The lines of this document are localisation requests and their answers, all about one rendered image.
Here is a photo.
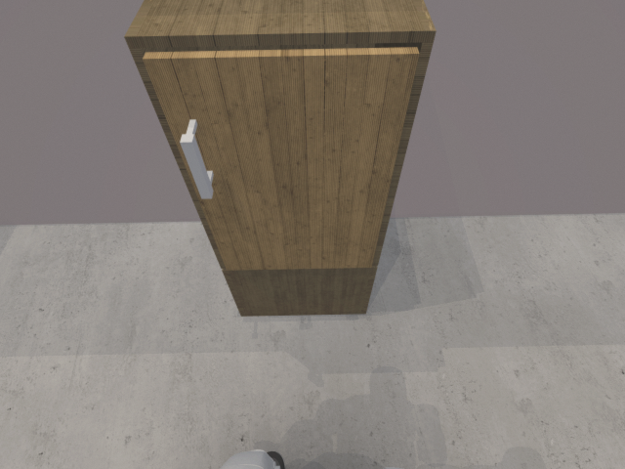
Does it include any handle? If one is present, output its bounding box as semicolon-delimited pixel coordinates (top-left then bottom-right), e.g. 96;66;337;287
180;119;214;199

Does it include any cupboard door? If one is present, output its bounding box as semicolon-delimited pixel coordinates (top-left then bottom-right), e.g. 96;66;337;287
143;47;420;271

